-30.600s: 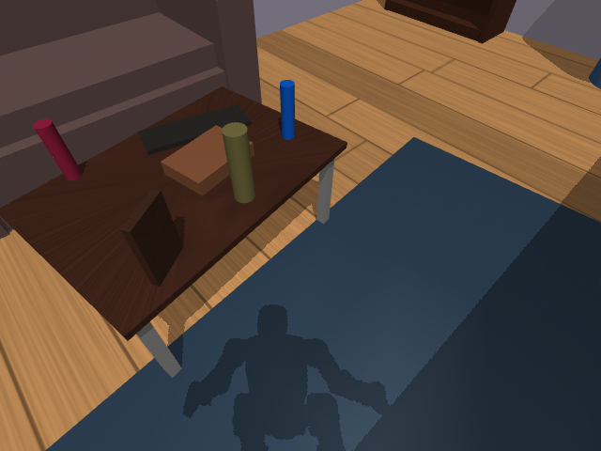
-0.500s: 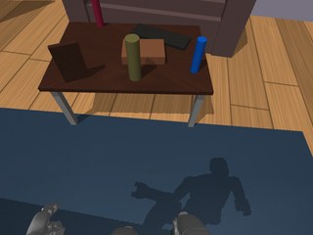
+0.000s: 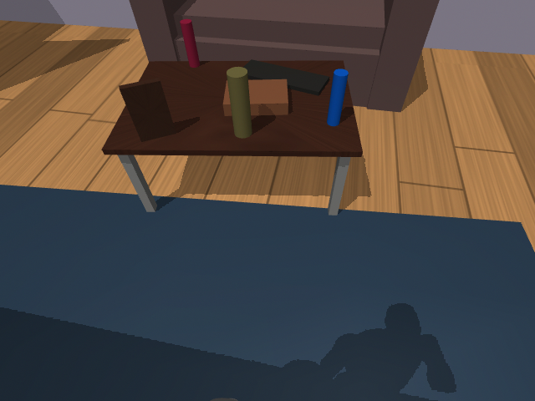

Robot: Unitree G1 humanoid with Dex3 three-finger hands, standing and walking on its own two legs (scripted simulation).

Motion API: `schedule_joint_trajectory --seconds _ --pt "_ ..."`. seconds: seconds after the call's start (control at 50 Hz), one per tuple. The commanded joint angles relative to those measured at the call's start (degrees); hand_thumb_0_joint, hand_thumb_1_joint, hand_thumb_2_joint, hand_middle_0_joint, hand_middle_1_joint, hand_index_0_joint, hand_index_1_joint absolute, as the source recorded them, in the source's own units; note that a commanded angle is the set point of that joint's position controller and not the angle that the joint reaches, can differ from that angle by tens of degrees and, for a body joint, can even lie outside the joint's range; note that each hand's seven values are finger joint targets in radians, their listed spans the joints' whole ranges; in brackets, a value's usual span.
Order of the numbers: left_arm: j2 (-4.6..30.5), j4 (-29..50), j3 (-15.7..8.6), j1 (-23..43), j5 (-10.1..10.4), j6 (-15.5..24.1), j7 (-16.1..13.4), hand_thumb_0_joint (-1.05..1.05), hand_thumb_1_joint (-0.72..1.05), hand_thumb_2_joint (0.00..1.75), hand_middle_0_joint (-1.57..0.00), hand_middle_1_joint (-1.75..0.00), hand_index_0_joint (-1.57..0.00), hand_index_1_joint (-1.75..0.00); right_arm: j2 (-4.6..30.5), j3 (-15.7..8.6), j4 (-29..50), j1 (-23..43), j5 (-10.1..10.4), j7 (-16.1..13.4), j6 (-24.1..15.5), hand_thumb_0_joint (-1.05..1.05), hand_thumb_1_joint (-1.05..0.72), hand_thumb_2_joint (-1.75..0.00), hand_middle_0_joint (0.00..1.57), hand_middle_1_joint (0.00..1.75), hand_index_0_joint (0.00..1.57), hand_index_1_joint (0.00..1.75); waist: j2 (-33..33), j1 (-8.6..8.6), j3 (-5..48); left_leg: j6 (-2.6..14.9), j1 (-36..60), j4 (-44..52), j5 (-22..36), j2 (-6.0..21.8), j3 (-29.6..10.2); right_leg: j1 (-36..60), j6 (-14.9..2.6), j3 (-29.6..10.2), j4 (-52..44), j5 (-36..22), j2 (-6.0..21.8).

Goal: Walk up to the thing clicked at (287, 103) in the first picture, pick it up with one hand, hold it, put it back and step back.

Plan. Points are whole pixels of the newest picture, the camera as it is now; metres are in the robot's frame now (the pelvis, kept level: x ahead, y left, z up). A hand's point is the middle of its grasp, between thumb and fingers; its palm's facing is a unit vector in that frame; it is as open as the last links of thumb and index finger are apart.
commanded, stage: step back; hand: right
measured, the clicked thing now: (336, 99) +1.15 -0.20 -0.23
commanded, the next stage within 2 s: stand in 0.88 s
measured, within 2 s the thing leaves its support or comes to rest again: neither
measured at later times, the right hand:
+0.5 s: hand out of the picture +0.08 -0.27 -0.14, palm faces -0.09 +0.92 -0.37, open 7.4 cm
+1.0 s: hand (412, 394) +0.17 -0.21 -0.13, palm faces -0.04 +0.94 -0.33, open 7.4 cm
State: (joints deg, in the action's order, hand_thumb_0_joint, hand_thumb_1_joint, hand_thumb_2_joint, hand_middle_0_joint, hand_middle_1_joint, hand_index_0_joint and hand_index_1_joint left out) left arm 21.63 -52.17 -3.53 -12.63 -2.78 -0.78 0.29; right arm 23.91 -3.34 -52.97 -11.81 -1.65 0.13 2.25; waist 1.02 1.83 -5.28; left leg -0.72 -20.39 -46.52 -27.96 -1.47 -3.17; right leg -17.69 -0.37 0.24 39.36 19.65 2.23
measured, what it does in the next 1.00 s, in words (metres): steps on the spot: left foot, then left foot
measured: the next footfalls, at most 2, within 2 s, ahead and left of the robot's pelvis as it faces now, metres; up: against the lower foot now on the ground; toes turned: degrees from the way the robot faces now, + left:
left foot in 0.02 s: +0.05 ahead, +0.13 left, +0.00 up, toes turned -1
left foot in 0.54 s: +0.09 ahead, +0.15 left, +0.00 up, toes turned +3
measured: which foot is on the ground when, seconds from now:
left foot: up 0.00-0.00, down 0.02-0.28, up 0.30-0.52, down 0.54-1.00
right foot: down 0.00-1.00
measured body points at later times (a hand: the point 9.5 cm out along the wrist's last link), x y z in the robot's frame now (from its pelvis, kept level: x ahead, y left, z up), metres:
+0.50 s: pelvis +0.00 +0.00 +0.01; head +0.02 -0.01 +0.46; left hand +0.03 +0.31 -0.11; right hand +0.08 -0.32 -0.12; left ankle +0.03 +0.14 -0.70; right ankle +0.01 -0.12 -0.72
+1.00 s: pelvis +0.04 +0.03 +0.02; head +0.06 +0.03 +0.47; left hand +0.14 +0.34 -0.11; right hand +0.17 -0.26 -0.10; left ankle +0.05 +0.14 -0.72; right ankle +0.02 -0.11 -0.72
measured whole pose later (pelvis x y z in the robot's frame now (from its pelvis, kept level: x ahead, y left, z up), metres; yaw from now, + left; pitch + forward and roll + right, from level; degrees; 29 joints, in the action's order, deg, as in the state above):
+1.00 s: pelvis +0.04 +0.03 +0.02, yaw +1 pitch -2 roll +0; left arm 20.8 -61.1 -0.4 -4.3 0.2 1.2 -0.2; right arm 18.5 -1.0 -61.1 -2.1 -0.5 0.3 -1.2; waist -0.2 0.5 -4.3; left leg 0.3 -10.9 -27.3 -14.2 0.8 1.5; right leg -6.8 1.9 -0.3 25.3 16.3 1.7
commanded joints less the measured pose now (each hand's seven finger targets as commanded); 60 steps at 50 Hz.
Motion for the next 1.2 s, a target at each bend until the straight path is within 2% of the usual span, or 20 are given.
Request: schedule_joint_trajectory --seconds 0.0,0.02,0.04,0.06,0.1,0.22,0.26,0.28,0.34,0.46,0.52,0.54,0.56,0.58,0.62,0.66,0.72,0.84,0.94,1.18 --pt "13.54 4.52 -2.69 3.56 0.18 1.16 -0.63 0.0 0.9 0.9 -0.2 -0.3 -0.2 -0.3 8.57 -3.24 1.09 -1.49 -0.4 -0.1 -3.24 0.0 -0.9 -0.9 0.2 0.3 0.2 0.3 -6.26 -1.66 4.87 1.98 15.69 24.35 6.16 -0.4 2.13 -5.62 -6.48 -10.3 -8.97 11.23 7.98" --pt "10.06 4.43 -1.59 1.73 0.58 0.93 -0.48 0.0 0.9 0.9 -0.2 -0.3 -0.2 -0.3 11.04 -4.04 0.47 -3.42 -1.31 -0.42 -3.74 0.0 -0.9 -0.9 0.2 0.3 0.2 0.3 2.09 -2.34 6.57 4.53 21.95 27.93 -2.02 7.46 -11.69 -14.15 -4.02 -6.58 -0.24 11.97 4.15" --pt "9.91 3.98 -1.49 4.33 1.79 1.01 -0.64 0.0 0.9 0.9 -0.2 -0.3 -0.2 -0.3 16.45 -4.15 1.68 -0.81 -1.09 -0.3 -3.92 0.0 -0.9 -0.9 0.2 0.3 0.2 0.3 10.79 -3.04 4.45 11.53 10.73 35.46 -23.5 19.81 -31.33 -15.9 -0.59 0.57 6.58 14.37 -1.28" --pt "14.8 3.29 -3.04 6.55 0.93 1.28 -0.71 0.0 0.9 0.9 -0.2 -0.3 -0.2 -0.3 17.43 -4.55 2.51 1.89 -0.7 -0.01 -4.13 0.0 -0.9 -0.9 0.2 0.3 0.2 0.3 5.61 -3.16 0.07 14.61 0.63 36.61 -24.85 21.3 -32.24 -10.07 -0.74 -4.33 11.66 14.44 0.35" --pt "12.02 1.76 -2.46 3.42 1.89 1.7 0.27 0.0 0.9 0.9 -0.2 -0.3 -0.2 -0.3 11.73 -2.49 2.37 4.86 -1.0 -0.22 -4.9 0.0 -0.9 -0.9 0.2 0.3 0.2 0.3 2.65 -0.28 0.82 10.8 3.97 32.2 -11.17 14.77 -19.93 -7.75 -0.76 -4.19 8.51 7.94 1.03" --pt "11.5 -3.16 -3.31 -2.99 0.82 2.88 -0.06 0.0 0.9 0.9 -0.2 -0.3 -0.2 -0.3 9.37 -2.23 2.28 5.19 -0.4 0.43 -2.75 0.0 -0.9 -0.9 0.2 0.3 0.2 0.3 4.42 1.92 2.46 4.67 -9.17 23.12 -10.66 8.14 -7.17 16.22 -1.67 0.78 -14.02 0.99 -3.42" --pt "18.84 -3.23 -4.81 -4.04 0.01 3.46 -0.6 0.0 0.9 0.9 -0.2 -0.3 -0.2 -0.3 6.8 -1.91 2.68 6.29 -0.15 -0.01 -2.42 0.0 -0.9 -0.9 0.2 0.3 0.2 0.3 -11.24 3.27 -0.28 1.6 -14.11 0.01 -5.69 -2.18 -2.08 7.35 -8.94 -30.96 -30.32 34.82 15.51" --pt "19.19 -0.91 -4.99 1.13 -0.11 4.0 -0.74 0.0 0.9 0.9 -0.2 -0.3 -0.2 -0.3 8.91 -2.46 1.83 4.18 -0.4 -0.27 -2.57 0.0 -0.9 -0.9 0.2 0.3 0.2 0.3 -7.38 1.28 -3.36 1.08 -12.84 -4.03 -1.8 1.18 -5.29 2.98 -11.41 -33.59 -30.57 35.26 19.52" --pt "15.45 -0.4 -4.15 3.85 0.55 4.79 -1.13 0.0 0.9 0.9 -0.2 -0.3 -0.2 -0.3 8.42 -2.57 -0.88 -0.12 0.22 0.06 -3.15 0.0 -0.9 -0.9 0.2 0.3 0.2 0.3 -5.53 -0.43 -0.81 1.15 -9.04 -3.17 4.25 2.29 -6.13 5.13 -8.78 -21.23 -27.42 19.38 13.7" --pt "14.96 -0.18 -3.29 4.57 0.98 4.35 -0.69 0.0 0.9 0.9 -0.2 -0.3 -0.2 -0.3 6.55 -2.25 -1.22 1.0 -0.5 0.58 -3.98 0.0 -0.9 -0.9 0.2 0.3 0.2 0.3 -10.66 -0.66 3.02 0.64 0.67 12.16 6.47 2.49 3.43 6.05 -8.61 -9.13 -18.73 -10.47 12.02" --pt "11.81 0.18 -1.09 3.79 1.61 3.61 -0.53 0.0 0.9 0.9 -0.2 -0.3 -0.2 -0.3 7.12 -3.13 -2.84 -0.69 -0.71 -0.1 -4.54 0.0 -0.9 -0.9 0.2 0.3 0.2 0.3 -4.72 -2.47 6.83 2.12 15.01 21.68 18.99 2.29 2.57 0.51 -4.56 -2.84 -7.17 -21.03 7.33" --pt "9.19 1.06 -0.26 3.68 2.02 3.48 -0.53 0.0 0.9 0.9 -0.2 -0.3 -0.2 -0.3 10.21 -3.67 -2.77 -1.78 -1.12 -0.55 -4.85 0.0 -0.9 -0.9 0.2 0.3 0.2 0.3 3.15 -2.91 9.99 4.74 17.99 25.02 22.02 11.63 -9.49 -3.24 -1.96 -0.28 -0.4 -15.77 3.24" --pt "8.62 0.34 -0.08 3.56 3.0 2.73 -0.8 0.0 0.9 0.9 -0.2 -0.3 -0.2 -0.3 13.15 -3.47 -1.6 1.96 -0.54 -0.57 -4.85 0.0 -0.9 -0.9 0.2 0.3 0.2 0.3 7.69 -1.64 9.72 10.4 13.32 27.22 15.04 18.42 -17.88 -3.35 -0.58 2.05 0.6 4.44 -1.6" --pt "11.25 -0.78 -0.78 4.38 2.63 2.5 -0.95 0.0 0.9 0.9 -0.2 -0.3 -0.2 -0.3 14.0 -3.7 -1.73 2.94 -0.26 -0.33 -4.62 0.0 -0.9 -0.9 0.2 0.3 0.2 0.3 7.04 -2.24 8.29 13.33 8.8 27.54 12.45 19.48 -18.47 0.38 -0.82 -0.56 2.66 11.58 -0.38" --pt "10.02 -1.58 -0.3 3.99 2.18 2.75 -0.92 0.0 0.9 0.9 -0.2 -0.3 -0.2 -0.3 11.62 -2.64 -1.41 5.91 -0.5 -0.45 -4.32 0.0 -0.9 -0.9 0.2 0.3 0.2 0.3 6.91 -0.93 6.28 10.55 8.7 24.66 18.34 15.96 -12.67 0.66 -1.35 -0.89 -3.4 8.36 -0.03" --pt "10.38 -4.07 -0.51 0.27 2.31 3.59 -1.27 0.0 0.9 0.9 -0.2 -0.3 -0.2 -0.3 9.78 -1.8 -1.35 9.34 0.23 -0.4 -4.02 0.0 -0.9 -0.9 0.2 0.3 0.2 0.3 8.4 1.23 6.74 5.84 5.18 20.09 27.99 12.4 -6.4 9.11 -1.08 -1.69 -14.64 -7.24 0.73" --pt "15.1 -4.23 -1.57 3.33 1.88 4.22 -1.44 0.0 0.9 0.9 -0.2 -0.3 -0.2 -0.3 7.34 -1.1 -2.11 8.18 0.83 -0.48 -3.83 0.0 -0.9 -0.9 0.2 0.3 0.2 0.3 -0.9 -1.03 7.76 2.3 4.59 15.63 23.61 6.44 -0.55 11.08 -3.99 -10.27 -14.05 -17.34 6.92" --pt "11.58 -4.56 -0.11 6.82 2.18 3.69 -1.52 0.0 0.9 0.9 -0.2 -0.3 -0.2 -0.3 8.48 -1.25 -4.42 10.34 0.73 -0.46 -4.26 0.0 -0.9 -0.9 0.2 0.3 0.2 0.3 0.02 -0.94 8.96 4.78 10.95 20.42 34.34 10.07 -2.09 10.11 -1.26 -3.52 -12.15 -21.24 2.94" --pt "10.37 -6.55 0.74 7.58 2.79 3.15 -1.43 0.0 0.9 0.9 -0.2 -0.3 -0.2 -0.3 8.34 -0.47 -5.62 9.69 1.45 -0.72 -4.62 0.0 -0.9 -0.9 0.2 0.3 0.2 0.3 -0.6 -1.65 11.28 3.08 18.04 21.99 44.93 9.77 -1.73 12.86 -0.36 -3.49 -15.62 -29.33 4.37" --pt "10.55 -8.76 0.86 10.88 2.27 2.83 -0.88 0.0 0.9 0.9 -0.2 -0.3 -0.2 -0.3 7.5 0.3 -7.18 12.35 1.4 -0.42 -4.33 0.0 -0.9 -0.9 0.2 0.3 0.2 0.3 -0.52 -1.7 7.57 1.58 15.79 29.3 29.69 8.99 -1.01 13.65 0.09 -4.12 -22.95 -17.82 5.09"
